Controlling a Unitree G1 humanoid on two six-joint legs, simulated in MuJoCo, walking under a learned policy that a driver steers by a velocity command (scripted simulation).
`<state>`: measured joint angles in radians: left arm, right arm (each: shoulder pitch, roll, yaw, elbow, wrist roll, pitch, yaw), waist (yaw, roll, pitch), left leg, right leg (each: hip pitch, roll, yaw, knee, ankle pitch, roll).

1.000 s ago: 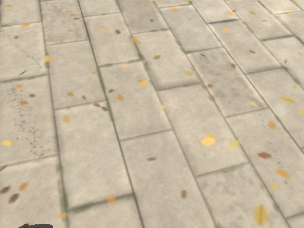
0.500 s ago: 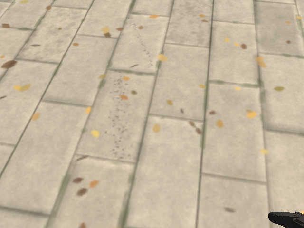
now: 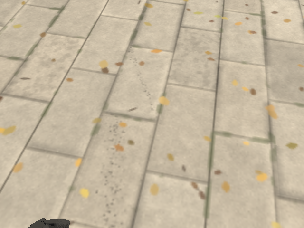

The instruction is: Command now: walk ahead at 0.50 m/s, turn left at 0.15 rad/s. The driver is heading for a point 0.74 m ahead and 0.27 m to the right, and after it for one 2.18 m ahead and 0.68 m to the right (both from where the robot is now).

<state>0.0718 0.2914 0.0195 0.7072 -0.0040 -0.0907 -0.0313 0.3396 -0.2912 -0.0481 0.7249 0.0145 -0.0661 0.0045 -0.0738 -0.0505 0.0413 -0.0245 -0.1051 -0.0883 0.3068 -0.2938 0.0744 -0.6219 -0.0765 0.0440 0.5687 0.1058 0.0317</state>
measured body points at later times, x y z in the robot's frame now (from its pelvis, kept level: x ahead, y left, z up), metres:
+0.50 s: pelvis +0.29 -0.04 +0.00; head +0.32 -0.06 +0.45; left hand +0.32 +0.24 -0.11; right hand +0.50 -0.29 -0.07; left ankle +0.48 +0.10 -0.70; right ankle +0.21 -0.13 -0.74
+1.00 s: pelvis +0.53 -0.07 -0.01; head +0.57 -0.10 +0.44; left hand +0.82 +0.08 -0.08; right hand +0.46 -0.37 -0.13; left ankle +0.49 +0.08 -0.74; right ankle +0.61 -0.23 -0.72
